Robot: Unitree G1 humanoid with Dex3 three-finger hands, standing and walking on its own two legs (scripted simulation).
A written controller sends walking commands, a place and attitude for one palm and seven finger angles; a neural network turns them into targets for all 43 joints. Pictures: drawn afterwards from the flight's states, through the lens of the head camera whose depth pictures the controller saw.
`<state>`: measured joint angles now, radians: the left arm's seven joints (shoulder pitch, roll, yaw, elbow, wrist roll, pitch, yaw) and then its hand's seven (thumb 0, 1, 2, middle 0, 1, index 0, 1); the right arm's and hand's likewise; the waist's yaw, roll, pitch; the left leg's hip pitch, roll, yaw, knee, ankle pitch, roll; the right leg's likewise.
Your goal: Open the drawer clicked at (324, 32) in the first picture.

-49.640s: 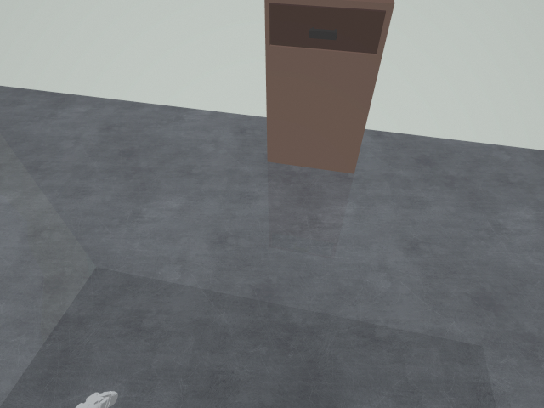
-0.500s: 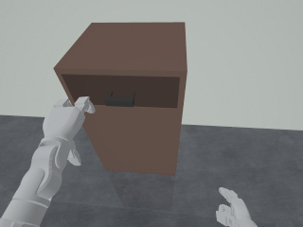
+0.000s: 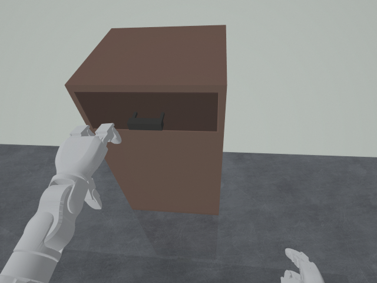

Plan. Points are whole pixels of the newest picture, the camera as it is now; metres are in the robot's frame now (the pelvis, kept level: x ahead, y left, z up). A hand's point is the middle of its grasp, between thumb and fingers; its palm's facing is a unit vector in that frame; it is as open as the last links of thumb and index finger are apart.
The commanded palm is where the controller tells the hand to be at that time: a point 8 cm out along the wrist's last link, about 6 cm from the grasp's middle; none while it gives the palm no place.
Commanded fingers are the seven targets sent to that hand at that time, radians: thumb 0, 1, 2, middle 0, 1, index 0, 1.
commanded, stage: move the hooked fingers above the handle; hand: left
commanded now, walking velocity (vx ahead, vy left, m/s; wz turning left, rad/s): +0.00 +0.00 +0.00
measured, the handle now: (147, 119) +0.59 +0.22 -0.02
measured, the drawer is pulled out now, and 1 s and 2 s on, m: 0.00 0.00 0.00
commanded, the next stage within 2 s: none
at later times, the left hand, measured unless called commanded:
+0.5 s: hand (119, 145) +0.39 +0.22 +0.08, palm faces +0.00 -0.06 -1.00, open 13.9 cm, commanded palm +0.37 +0.23 +0.14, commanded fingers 0.00 -0.50 0.30 -0.30 -1.20 -0.30 -1.20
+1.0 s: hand (136, 132) +0.46 +0.20 +0.06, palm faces -0.03 -0.04 -1.00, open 13.9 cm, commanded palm +0.44 +0.23 +0.12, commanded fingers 0.00 -0.50 0.30 -0.30 -1.20 -0.30 -1.20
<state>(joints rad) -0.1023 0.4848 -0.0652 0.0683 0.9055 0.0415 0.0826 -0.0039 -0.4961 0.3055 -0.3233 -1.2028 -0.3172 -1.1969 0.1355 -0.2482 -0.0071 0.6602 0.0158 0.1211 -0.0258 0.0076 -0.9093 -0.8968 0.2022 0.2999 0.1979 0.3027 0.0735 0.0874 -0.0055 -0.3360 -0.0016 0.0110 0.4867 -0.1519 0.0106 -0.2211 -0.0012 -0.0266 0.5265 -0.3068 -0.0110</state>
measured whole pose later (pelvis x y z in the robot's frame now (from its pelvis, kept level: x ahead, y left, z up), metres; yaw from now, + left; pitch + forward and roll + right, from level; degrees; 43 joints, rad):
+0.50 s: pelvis +0.03 -0.01 +0.00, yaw +0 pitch +5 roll +0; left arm -0.32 0.49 -0.07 0.35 0.94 -0.01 0.07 0.00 -0.49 0.31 -0.32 -1.20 -0.32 -1.20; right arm 0.18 -0.26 -0.03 0.67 0.02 0.13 -0.04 0.01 -0.91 -0.90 0.20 0.30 0.20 0.30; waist 0.03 0.06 -0.04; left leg -0.42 0.01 0.02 0.55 -0.21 0.00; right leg -0.30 0.01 -0.02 0.58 -0.36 -0.02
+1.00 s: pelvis +0.03 +0.00 -0.01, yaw +0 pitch +9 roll +0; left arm -0.57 0.46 -0.13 0.62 0.99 -0.04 0.11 0.00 -0.49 0.31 -0.32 -1.20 -0.32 -1.20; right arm 0.21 -0.24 -0.04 0.67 0.02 0.15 -0.04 0.00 -0.91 -0.90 0.20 0.30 0.20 0.30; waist -0.02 0.04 -0.08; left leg -0.55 0.00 0.01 0.65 -0.27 0.01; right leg -0.42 0.00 -0.02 0.66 -0.41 -0.02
